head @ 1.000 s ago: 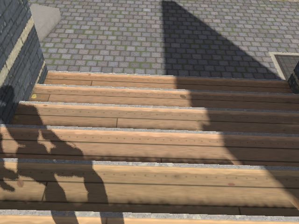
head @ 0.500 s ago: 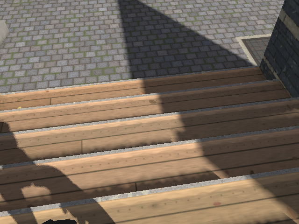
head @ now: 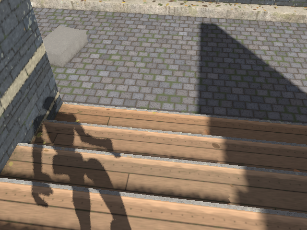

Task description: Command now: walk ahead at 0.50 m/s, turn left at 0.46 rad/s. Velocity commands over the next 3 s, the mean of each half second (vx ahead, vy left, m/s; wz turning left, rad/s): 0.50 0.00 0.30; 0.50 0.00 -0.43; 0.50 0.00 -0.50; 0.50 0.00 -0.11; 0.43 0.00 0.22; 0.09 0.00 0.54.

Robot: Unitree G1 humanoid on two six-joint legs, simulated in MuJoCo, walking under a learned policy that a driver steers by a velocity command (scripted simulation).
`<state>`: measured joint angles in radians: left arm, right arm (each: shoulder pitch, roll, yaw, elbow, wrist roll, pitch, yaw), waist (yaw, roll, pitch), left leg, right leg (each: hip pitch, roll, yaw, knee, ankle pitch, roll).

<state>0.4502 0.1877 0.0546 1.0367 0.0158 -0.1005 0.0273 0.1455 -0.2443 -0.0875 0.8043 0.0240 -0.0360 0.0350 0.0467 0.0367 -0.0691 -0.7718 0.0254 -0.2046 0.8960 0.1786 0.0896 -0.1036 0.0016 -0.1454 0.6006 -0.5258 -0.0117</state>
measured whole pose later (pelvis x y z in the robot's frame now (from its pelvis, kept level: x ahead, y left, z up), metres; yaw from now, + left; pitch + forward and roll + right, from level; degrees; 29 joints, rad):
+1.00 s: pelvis +0.61 +0.01 -0.28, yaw -8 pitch +3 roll +0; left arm 0.31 0.21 0.05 0.87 0.00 -0.03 -0.03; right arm 0.27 -0.22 -0.03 0.87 0.01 -0.08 -0.06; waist -0.02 0.00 0.00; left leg -0.74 0.07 -0.06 1.66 -0.49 -0.04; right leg -0.40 0.11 0.08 0.60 -0.25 -0.08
